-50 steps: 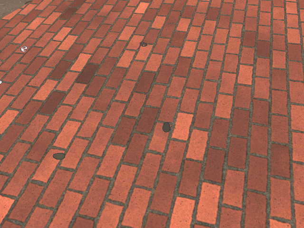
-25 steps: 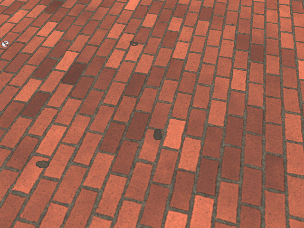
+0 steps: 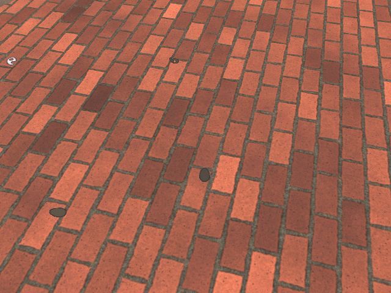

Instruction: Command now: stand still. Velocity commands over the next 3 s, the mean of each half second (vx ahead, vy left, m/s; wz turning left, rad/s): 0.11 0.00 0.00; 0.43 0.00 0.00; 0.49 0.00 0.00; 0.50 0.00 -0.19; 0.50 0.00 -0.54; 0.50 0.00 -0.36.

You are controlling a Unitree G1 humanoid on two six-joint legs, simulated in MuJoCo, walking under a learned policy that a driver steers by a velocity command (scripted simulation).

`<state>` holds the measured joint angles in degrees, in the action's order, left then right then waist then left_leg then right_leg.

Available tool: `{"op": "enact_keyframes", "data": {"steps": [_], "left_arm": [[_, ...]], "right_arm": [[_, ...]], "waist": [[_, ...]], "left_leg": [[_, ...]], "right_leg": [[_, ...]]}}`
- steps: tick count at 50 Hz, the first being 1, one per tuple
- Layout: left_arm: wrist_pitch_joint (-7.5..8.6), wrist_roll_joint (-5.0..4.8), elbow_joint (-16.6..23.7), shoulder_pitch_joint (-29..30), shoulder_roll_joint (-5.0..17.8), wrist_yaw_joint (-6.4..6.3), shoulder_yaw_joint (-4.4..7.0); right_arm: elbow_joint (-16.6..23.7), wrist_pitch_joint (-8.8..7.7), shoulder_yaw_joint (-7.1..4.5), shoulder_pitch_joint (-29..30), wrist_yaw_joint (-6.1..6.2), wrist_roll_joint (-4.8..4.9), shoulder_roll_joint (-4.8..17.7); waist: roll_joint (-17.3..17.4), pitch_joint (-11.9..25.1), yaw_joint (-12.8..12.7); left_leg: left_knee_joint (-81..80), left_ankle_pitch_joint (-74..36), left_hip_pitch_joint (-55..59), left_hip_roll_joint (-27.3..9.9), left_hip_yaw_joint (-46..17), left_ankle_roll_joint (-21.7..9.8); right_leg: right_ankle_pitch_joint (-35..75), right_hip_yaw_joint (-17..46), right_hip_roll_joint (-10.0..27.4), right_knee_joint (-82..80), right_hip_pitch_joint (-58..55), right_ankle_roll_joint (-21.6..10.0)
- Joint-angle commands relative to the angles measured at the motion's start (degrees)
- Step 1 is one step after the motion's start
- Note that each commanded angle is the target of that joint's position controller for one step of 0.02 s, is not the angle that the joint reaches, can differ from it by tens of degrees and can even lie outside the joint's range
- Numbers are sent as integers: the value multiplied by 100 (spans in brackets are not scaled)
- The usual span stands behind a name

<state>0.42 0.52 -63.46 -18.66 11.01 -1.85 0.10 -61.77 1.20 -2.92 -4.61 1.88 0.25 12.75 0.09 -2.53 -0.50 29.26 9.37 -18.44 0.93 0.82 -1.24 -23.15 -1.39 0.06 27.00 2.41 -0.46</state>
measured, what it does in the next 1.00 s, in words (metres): walks ahead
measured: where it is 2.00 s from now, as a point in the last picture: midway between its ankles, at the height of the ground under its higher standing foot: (212, 198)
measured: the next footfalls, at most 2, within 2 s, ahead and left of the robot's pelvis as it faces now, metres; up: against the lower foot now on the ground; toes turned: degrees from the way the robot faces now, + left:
right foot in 1.02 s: +0.48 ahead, -0.12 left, +0.00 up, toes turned -3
left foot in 1.58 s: +0.79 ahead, +0.12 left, +0.00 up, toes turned +3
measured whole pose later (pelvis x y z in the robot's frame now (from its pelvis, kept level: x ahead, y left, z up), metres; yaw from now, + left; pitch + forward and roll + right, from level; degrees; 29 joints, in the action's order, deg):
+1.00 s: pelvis +0.28 +0.00 -0.01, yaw +0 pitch +2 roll +1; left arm 5.4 -1.7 -47.1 1.0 12.5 2.4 2.6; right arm -63.3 -3.9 -2.6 -25.1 0.8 0.7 13.8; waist -1.0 -2.1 4.5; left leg 13.3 24.1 9.6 0.0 3.5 0.6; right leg -2.3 -2.4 2.7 30.7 32.1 -4.1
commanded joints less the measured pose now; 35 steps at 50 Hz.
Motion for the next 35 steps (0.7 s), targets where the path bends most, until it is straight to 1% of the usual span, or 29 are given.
{"op": "enact_keyframes", "data": {"steps": [1, 12, 13, 14, 15, 16, 17, 18, 19, 20, 21, 22, 23, 24, 25, 26, 27, 28, 29, 30, 31, 32, 33, 35], "left_arm": [[45, 0, 66, -487, 538, -26, 82], [77, -9, 77, -831, 404, -49, 80], [71, -14, 30, -961, 370, -55, 78], [60, -38, 36, -994, 440, -69, 106], [57, -63, 114, -923, 590, -88, 156], [73, -90, 188, -955, 706, -105, 197], [118, -127, 232, -1037, 889, -116, 263], [180, -161, 280, -908, 1105, -122, 347], [243, -150, 305, -861, 1101, -120, 375], [295, -136, 306, -921, 995, -107, 374], [323, -152, 311, -977, 926, -78, 376], [320, -187, 330, -958, 898, -46, 377], [300, -210, 386, -810, 913, -14, 379], [298, -184, 453, -708, 955, 16, 376], [322, -158, 514, -583, 982, 36, 368], [378, -147, 755, -372, 676, 41, 279], [511, -167, 928, -369, 312, 33, 184], [599, -353, 1015, -128, 558, 70, 274], [644, -406, 1067, 36, 684, 113, 307], [665, -358, 1062, 94, 685, 110, 345], [644, -286, 1053, 128, 726, 100, 409], [589, -258, 1034, 44, 737, 114, 452], [537, -251, 1022, 10, 676, 133, 466], [456, -217, 1135, 292, 587, 146, 474]], "right_arm": [[163, -45, -84, 140, 22, -3, 595], [-1, -48, -47, -11, 40, 3, 532], [-61, -43, -34, -118, 42, 3, 481], [-76, -37, -45, -144, 44, 22, 499], [-70, -53, -70, -135, 39, 45, 539], [-4, -106, -78, 21, 18, 49, 547], [120, -201, -70, 285, -30, 73, 497], [233, -312, -61, 476, -93, 94, 465], [283, -408, -65, 524, -148, 100, 466], [323, -491, -70, 543, -197, 121, 467], [373, -564, -63, 555, -241, 161, 435], [379, -625, -60, 473, -280, 196, 394], [269, -663, -80, 142, -307, 214, 364], [25, -669, -167, -487, -313, 207, 454], [-226, -659, -302, -1326, -312, 203, 693], [-351, -667, -465, -2228, -278, 181, 1264], [-412, -699, -394, -2718, -311, 110, 1335], [-316, -782, -224, -2140, -300, 49, 935], [-118, -821, -131, -1593, -306, 56, 707], [-15, -831, -65, -1254, -328, 38, 589], [43, -831, -13, -1115, -345, 16, 507], [37, -805, 22, -1134, -336, -17, 445], [14, -786, 36, -1261, -310, -26, 457], [-37, -767, 34, -1497, -232, -20, 618]], "waist": [[-57, -28, 30], [-57, -58, 37], [-88, 43, 27], [-173, -77, 21], [-339, -255, 6], [-486, -477, -78], [-746, -725, -187], [-955, -1020, -189], [-943, -1141, -176], [-879, -1182, -183], [-827, -1176, -174], [-750, -1114, -100], [-685, -955, 98], [-660, -614, 365], [-498, -136, 743], [753, 277, 1047], [1635, 914, 1021], [983, 474, 722], [676, 59, 517], [356, -117, 343], [269, -226, 238], [355, -202, 142], [387, -193, 111], [280, -295, 108]], "left_leg": [[-276, -691, 1175, -316, -406, -255], [-315, -614, 1088, -314, -436, -261], [-303, -1, 1109, -242, -361, -254], [-188, 816, 941, -117, -239, -234], [45, 1638, 607, 47, -65, -214], [344, 2012, 115, 155, 57, -190], [797, 1738, -443, 216, 246, -160], [1276, 1260, -986, 23, 257, -179], [1550, 1242, -1419, -200, 135, -225], [1660, 1456, -1788, -331, 78, -264], [1483, 1629, -1925, -395, 96, -296], [1061, 1577, -1651, -372, 202, -315], [478, 1214, -784, -194, 445, -320], [216, 700, 499, 173, 693, -314], [167, 404, 1664, 161, 437, -424], [-717, 1181, 2730, -1037, -1733, -1058], [-1834, 1442, 3369, -2218, -4198, -1708], [-1848, 1721, 2911, -2319, -4075, -1598], [-1846, 1516, 2382, -2119, -3206, -1374], [-1958, 1264, 1992, -1902, -2563, -1191], [-2050, 803, 1673, -1652, -1987, -1033], [-2135, 487, 1462, -1427, -1545, -935], [-2201, 175, 1396, -1323, -1294, -924], [-2323, -380, 1370, -1284, -1000, -1000]], "right_leg": [[595, 217, 256, -766, 1450, -70], [584, 184, 231, -761, 1469, -79], [46, 179, 217, -837, 1428, -118], [-641, 272, 249, -923, 1511, -225], [-1331, 485, 365, -1024, 1573, -410], [-1915, 856, 617, -1244, 1534, -632], [-2242, 1451, 1080, -1618, 1330, -896], [-2114, 2000, 1632, -1871, 1132, -1138], [-1660, 2179, 1904, -1865, 844, -1259], [-1034, 2132, 1955, -1747, 466, -1269], [-467, 1965, 1905, -1590, 177, -1206], [-58, 1693, 1766, -1414, 131, -1087], [298, 1312, 1518, -1176, 472, -928], [1294, 976, 1211, -721, 1005, -797], [2481, 607, 906, 219, 1464, -624], [2353, -145, 110, 2323, 2684, -118], [-762, 326, -416, 4097, 3541, 5], [-673, 936, -91, 4888, 4011, -196], [-139, 840, 239, 4943, 4114, -376], [418, 727, 511, 4647, 4038, -468], [761, 627, 695, 4308, 3829, -477], [957, 550, 777, 4090, 3541, -447], [1058, 459, 804, 3921, 3437, -390], [1285, 308, 842, 3535, 3652, -201]]}}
